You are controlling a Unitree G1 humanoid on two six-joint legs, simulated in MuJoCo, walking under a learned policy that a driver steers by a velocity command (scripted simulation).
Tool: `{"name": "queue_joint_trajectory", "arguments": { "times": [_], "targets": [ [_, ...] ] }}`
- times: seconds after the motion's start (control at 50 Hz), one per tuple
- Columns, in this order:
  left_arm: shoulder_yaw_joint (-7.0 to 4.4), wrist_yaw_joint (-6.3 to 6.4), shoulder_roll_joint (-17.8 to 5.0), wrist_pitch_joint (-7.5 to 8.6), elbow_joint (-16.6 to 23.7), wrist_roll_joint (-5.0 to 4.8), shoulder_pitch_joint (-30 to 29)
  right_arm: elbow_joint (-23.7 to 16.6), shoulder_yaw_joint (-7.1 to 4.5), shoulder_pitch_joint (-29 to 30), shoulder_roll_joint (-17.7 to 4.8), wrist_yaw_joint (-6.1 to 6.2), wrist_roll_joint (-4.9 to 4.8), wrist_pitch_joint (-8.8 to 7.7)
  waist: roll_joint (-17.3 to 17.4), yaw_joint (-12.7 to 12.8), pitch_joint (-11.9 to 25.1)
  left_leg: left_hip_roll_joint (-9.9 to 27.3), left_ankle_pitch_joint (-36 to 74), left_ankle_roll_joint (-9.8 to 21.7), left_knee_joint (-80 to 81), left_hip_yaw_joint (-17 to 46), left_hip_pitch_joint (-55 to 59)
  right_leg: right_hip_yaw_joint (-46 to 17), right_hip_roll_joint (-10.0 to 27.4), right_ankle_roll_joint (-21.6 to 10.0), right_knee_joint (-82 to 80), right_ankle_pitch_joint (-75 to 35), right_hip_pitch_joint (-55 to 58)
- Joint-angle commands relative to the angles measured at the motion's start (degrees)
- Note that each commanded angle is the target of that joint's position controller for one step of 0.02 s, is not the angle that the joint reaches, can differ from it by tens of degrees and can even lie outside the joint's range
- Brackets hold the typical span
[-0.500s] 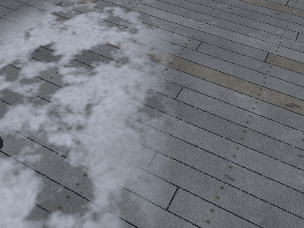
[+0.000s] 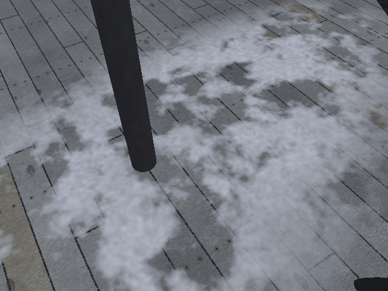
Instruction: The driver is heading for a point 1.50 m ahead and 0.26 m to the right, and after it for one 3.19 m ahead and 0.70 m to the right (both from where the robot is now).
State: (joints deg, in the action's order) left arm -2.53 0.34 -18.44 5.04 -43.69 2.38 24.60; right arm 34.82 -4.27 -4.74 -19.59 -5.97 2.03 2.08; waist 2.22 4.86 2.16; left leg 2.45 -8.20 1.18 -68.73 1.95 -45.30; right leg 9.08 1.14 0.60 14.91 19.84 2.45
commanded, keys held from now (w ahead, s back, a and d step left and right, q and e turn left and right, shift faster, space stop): w+q+shift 0.04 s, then w+shift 0.08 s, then w+e+shift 0.88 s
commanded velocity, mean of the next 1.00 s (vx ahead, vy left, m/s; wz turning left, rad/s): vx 0.51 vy -0.09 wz -0.39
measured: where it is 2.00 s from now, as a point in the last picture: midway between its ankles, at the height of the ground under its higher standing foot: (323, 163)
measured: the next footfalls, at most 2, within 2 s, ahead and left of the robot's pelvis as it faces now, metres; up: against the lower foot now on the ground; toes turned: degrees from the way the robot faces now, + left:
left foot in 0.20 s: +0.31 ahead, +0.17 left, +0.00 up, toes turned +12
right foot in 0.62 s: +0.74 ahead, +0.10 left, +0.00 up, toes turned -8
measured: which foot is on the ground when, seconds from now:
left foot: up 0.00-0.18, down 0.20-0.58, up 0.60-0.86, down 0.88-1.00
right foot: down 0.00-0.18, up 0.20-0.60, down 0.62-0.88, up 0.90-1.00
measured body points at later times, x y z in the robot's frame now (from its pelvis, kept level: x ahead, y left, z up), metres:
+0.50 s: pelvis +0.40 +0.12 +0.00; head +0.43 +0.13 +0.44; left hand +0.52 +0.38 -0.12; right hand +0.41 -0.15 -0.13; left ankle +0.27 +0.16 -0.74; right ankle +0.57 +0.00 -0.66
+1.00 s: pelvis +0.62 +0.14 -0.01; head +0.66 +0.14 +0.44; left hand +0.89 +0.32 -0.10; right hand +0.55 -0.17 -0.11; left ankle +0.71 +0.29 -0.74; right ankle +0.62 +0.05 -0.64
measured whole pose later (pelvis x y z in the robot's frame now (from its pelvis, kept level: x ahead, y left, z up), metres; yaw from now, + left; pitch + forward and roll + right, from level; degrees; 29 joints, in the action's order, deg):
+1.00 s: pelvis +0.62 +0.14 -0.01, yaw -27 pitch +0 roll +0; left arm -4.0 -5.8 -20.2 -5.1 -36.0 4.0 6.5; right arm 47.6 -3.4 -14.5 -17.9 7.1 1.4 1.8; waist -2.1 2.1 -4.3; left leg 8.0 -14.4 -5.1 -31.8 -2.3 -16.8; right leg -1.1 -8.1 -0.9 70.2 18.8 -37.9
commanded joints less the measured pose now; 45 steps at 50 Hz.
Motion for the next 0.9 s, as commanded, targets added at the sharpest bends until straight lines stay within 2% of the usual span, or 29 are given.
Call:
{"name": "queue_joint_trajectory", "arguments": {
  "times": [0.02,0.08,0.1,0.14,0.18,0.2,0.22,0.24,0.26,0.28,0.34,0.38,0.42,0.46,0.54,0.58,0.6,0.62,0.64,0.66,0.68,0.7,0.72,0.76,0.82,0.84,0.86,0.88,0.9],
  "targets": [
    [-1.44,-0.07,-6.0,1.37,0.7,0.28,1.7,-6.5,0.27,11.2,-2.6,-0.87,0.07,-0.84,-7.1,0.7,-12.1,2.1,2.2,0.8,4.5,-2.2,-11.9,-5.1,14.2,-5.1,-10.6,-2.4,0.5],
    [-1.20,0.27,-5.5,1.48,-2.2,0.61,4.9,-7.9,1.91,16.1,-0.2,-1.47,-0.01,-1.63,-6.2,1.8,-15.0,1.6,0.4,3.9,15.4,-7.4,-6.1,0.5,14.1,-5.1,-12.5,-13.6,0.8],
    [-1.17,0.35,-5.9,1.35,-3.1,0.57,4.9,-7.8,2.45,15.9,0.7,-1.29,0.04,-1.88,-6.3,1.0,-15.0,0.3,-1.4,5.7,19.6,-9.2,-1.7,2.8,14.1,-5.1,-11.8,-24.2,0.9],
    [-1.16,0.63,-8.1,0.99,-4.9,-0.08,5.3,-5.9,2.57,10.9,0.8,0.08,0.42,-2.12,-8.8,-2.8,-10.1,-6.0,-6.2,9.2,24.1,-13.2,13.5,5.2,15.3,-6.0,-4.0,-64.6,1.1],
    [-1.88,0.91,-12.9,-0.29,-5.9,-0.52,3.7,-0.2,0.08,-9.6,-4.2,2.11,0.75,-2.53,-11.6,-14.3,2.0,-10.9,-12.7,11.6,28.0,-10.8,38.6,4.3,17.3,-7.4,21.5,-82.4,-2.8],
    [-1.60,0.88,-12.1,-0.28,-4.9,-1.31,1.0,3.2,-1.69,-20.2,-8.0,3.16,1.25,-3.00,-10.0,-20.4,7.6,-5.6,-11.4,12.1,33.6,-1.5,57.6,4.0,14.8,-6.8,40.4,-66.8,-16.6],
    [0.90,-1.22,-0.2,-0.13,-1.1,-2.78,5.2,3.7,-2.82,-19.1,-14.4,4.35,2.32,-3.60,8.6,-12.3,16.3,16.9,-29.8,13.9,39.3,28.3,76.9,-1.3,3.2,-4.3,66.2,7.4,-41.4],
    [-0.33,-1.01,-5.4,0.96,0.7,-3.73,-2.0,2.9,-3.12,-23.8,-14.7,4.70,0.99,-4.01,-0.1,-17.4,24.6,20.9,-28.8,11.6,48.8,42.8,72.7,-17.4,-1.2,-6.3,73.3,5.7,-41.7],
    [-1.01,-0.66,-5.9,1.07,2.3,-4.58,-7.7,6.2,-2.71,-20.8,-12.5,5.23,1.53,-4.57,-1.9,-14.5,11.6,18.4,-20.5,9.7,50.2,32.5,62.9,-17.5,0.8,-6.7,72.6,-2.4,-45.9],
    [-0.17,-0.74,-3.4,1.11,1.4,-4.01,-5.6,7.4,-1.89,-17.8,-9.0,5.34,1.34,-5.30,-2.8,-10.3,2.7,17.3,-13.5,9.3,51.4,25.2,52.2,-14.9,4.0,-6.5,67.8,-5.7,-44.7],
    [0.19,-2.40,-0.3,-2.48,-3.5,-1.79,0.4,8.1,0.30,-11.8,-1.5,5.15,0.27,-7.28,-0.1,-3.7,-3.2,12.3,-10.5,6.0,58.3,10.4,35.5,-14.4,7.7,-5.3,62.0,-8.1,-35.8],
    [0.05,-3.35,1.0,-3.92,-3.2,-1.82,-2.7,10.0,0.57,-12.6,-0.4,4.93,-1.06,-8.77,0.0,-2.6,-7.7,10.3,-1.9,3.4,61.8,3.2,34.4,-13.8,8.1,-5.0,59.9,-10.1,-40.1],
    [0.29,-3.68,1.9,-4.07,-1.0,-1.72,-8.3,10.9,0.98,-12.2,0.6,4.80,-1.32,-9.78,1.6,-2.0,-11.2,7.2,21.5,1.8,62.4,-7.2,31.6,-9.8,6.6,-4.2,54.1,-13.9,-40.6],
    [0.59,-3.67,2.5,-3.51,-0.6,-1.75,-11.1,11.7,2.01,-12.1,3.5,5.21,-1.02,-10.02,2.4,-1.7,-11.0,3.7,38.6,0.8,59.4,-14.4,33.9,-4.5,3.6,-4.3,46.0,-20.1,-40.2],
    [1.31,-5.18,3.0,-2.80,-0.8,-1.29,-11.3,11.0,1.06,-12.3,-2.6,7.56,-2.58,-10.24,1.8,-1.3,-5.5,4.1,55.1,-1.6,49.1,-18.8,39.5,4.4,-3.9,-5.8,23.3,-33.5,-26.6],
    [-0.30,-3.96,-0.9,-3.82,-3.5,-0.03,0.4,10.6,0.51,-11.6,-4.7,9.32,-3.54,-10.04,3.7,4.6,1.6,6.6,63.9,-3.0,34.0,-17.2,38.5,3.2,-7.6,-7.6,22.7,-30.4,-11.5],
    [-2.34,-3.70,-6.7,-3.53,-8.6,2.52,18.4,8.5,-1.14,-6.3,-7.6,9.93,-4.12,-8.45,1.7,11.7,4.2,3.2,52.2,-4.7,13.1,-16.8,36.2,-1.0,-8.7,-8.1,9.4,-32.4,-0.9],
    [-3.57,-1.89,-8.0,-3.33,-9.7,1.51,16.0,9.3,-0.22,-6.0,-3.1,9.21,-5.31,-7.28,-10.7,10.5,3.4,-5.5,-8.2,-6.0,-13.6,-18.0,28.8,-5.5,-2.8,-12.6,2.1,-51.4,3.6],
    [-4.57,-1.19,-14.2,-3.39,-5.9,-0.50,10.0,6.7,1.60,-12.5,2.5,8.47,-3.42,-6.34,-15.7,2.0,3.6,-9.0,-39.3,-6.7,-33.8,-13.0,10.8,-17.0,7.4,-16.4,21.5,-104.2,11.6],
    [-5.16,-0.99,-15.3,-3.65,-4.2,-1.99,8.9,4.0,2.54,-18.1,2.9,8.23,-3.42,-5.45,-10.9,0.4,19.8,-7.1,-33.0,-7.2,-41.4,-2.3,2.3,-29.2,17.8,-28.5,18.8,-102.0,24.0],
    [-4.88,-0.02,-12.1,-5.24,-0.1,-3.81,-0.3,2.8,3.38,-16.1,1.2,7.84,-1.44,-5.18,-2.7,-1.6,21.0,-3.0,-24.4,-5.4,-34.3,2.4,4.5,-34.3,15.5,-29.4,12.2,-75.1,15.9],
    [-3.89,0.62,-7.8,-6.77,2.4,-4.15,-6.3,2.6,3.17,-13.0,-0.2,7.38,-0.42,-4.65,2.0,-3.6,12.0,-1.1,-23.0,-4.4,-26.2,3.1,6.7,-32.2,10.9,-27.5,7.0,-54.1,2.8],
    [-2.95,0.64,-4.7,-7.50,3.8,-3.34,-9.9,2.8,2.77,-11.2,-0.8,7.61,0.41,-3.86,4.9,-4.7,6.5,-0.6,-22.6,-4.1,-19.8,2.4,7.5,-30.9,7.6,-25.5,3.9,-44.5,-4.9],
    [-2.32,-0.36,-4.0,-7.45,5.1,-2.21,-12.4,3.9,1.79,-12.1,-3.2,8.99,0.30,-0.71,4.0,-6.5,0.8,0.3,-20.6,-4.7,-4.8,-0.3,17.3,-26.4,3.4,-22.6,1.4,-41.1,-22.0],
    [-2.81,-2.18,-7.0,-7.60,8.7,0.68,-19.5,7.5,1.51,-19.4,-2.6,11.18,-1.99,0.04,-0.2,-8.8,4.8,0.8,-16.2,-1.7,16.0,0.7,36.4,-26.4,-0.9,-16.1,4.6,-37.2,-37.6],
    [-2.61,-3.28,-6.1,-7.77,9.9,1.45,-21.1,9.0,1.61,-22.1,-2.5,11.65,-2.33,0.30,-3.5,-9.2,7.3,-0.4,-13.6,-0.5,22.9,-1.0,41.9,-26.3,-3.1,-13.3,5.1,-33.6,-38.6],
    [-2.56,-4.11,-5.5,-8.16,11.2,1.18,-23.6,11.2,1.05,-27.0,-3.5,11.94,-2.23,0.28,-5.0,-11.2,8.3,-0.7,-8.0,0.6,31.8,-1.5,48.2,-25.7,-5.7,-9.2,6.8,-20.7,-41.7],
    [-1.88,-4.39,-2.6,-8.40,12.8,-0.01,-25.3,13.1,-0.16,-31.3,-6.7,12.10,-0.46,-0.19,1.5,-13.9,6.9,6.3,-4.6,3.3,46.9,3.4,56.4,-20.5,-12.1,-2.8,14.5,0.2,-49.7],
    [-0.41,-3.96,3.1,-8.64,12.6,0.19,-17.8,10.4,-1.55,-22.8,-12.2,12.92,0.21,0.02,19.7,-8.4,9.0,33.3,-20.2,8.4,55.0,29.3,52.5,-12.9,-13.3,-1.2,39.5,14.5,-52.8]
  ]
}}
Keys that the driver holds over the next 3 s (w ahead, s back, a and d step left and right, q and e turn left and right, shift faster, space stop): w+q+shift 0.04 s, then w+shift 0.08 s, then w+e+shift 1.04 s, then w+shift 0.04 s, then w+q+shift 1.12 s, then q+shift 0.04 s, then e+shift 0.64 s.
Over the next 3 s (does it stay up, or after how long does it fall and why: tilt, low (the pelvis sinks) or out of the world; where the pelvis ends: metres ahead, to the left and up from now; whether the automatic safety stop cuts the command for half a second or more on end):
stays up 1.65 -0.44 -0.02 its command is cut before an obstacle after 0.4 s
